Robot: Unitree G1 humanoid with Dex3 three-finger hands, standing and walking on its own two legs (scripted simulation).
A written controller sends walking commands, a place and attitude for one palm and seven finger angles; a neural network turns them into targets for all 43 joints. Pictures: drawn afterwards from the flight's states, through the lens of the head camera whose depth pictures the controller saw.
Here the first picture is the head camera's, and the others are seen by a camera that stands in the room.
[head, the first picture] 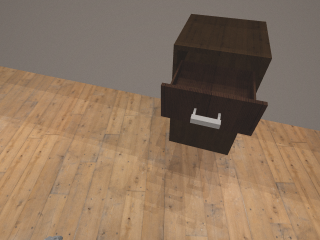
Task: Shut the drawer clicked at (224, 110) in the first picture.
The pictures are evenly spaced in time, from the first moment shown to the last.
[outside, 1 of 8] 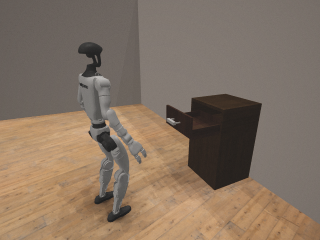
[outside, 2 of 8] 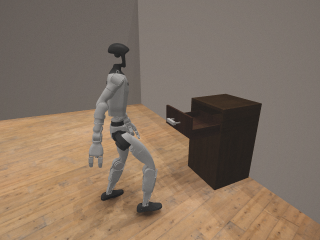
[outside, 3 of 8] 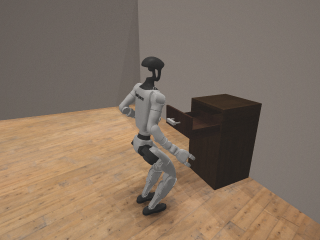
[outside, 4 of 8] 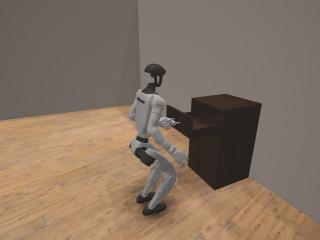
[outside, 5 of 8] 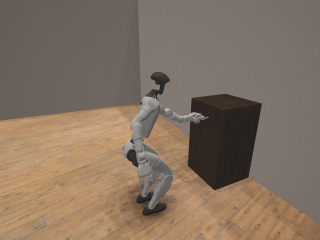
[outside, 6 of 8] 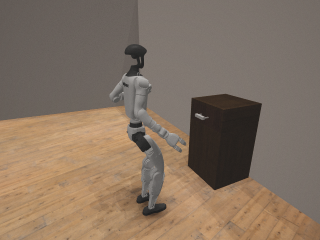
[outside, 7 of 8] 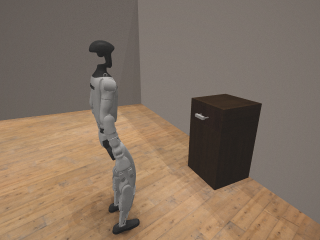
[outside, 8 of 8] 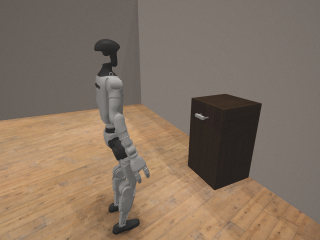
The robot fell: no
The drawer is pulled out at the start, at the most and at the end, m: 0.30 0.30 0.00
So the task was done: yes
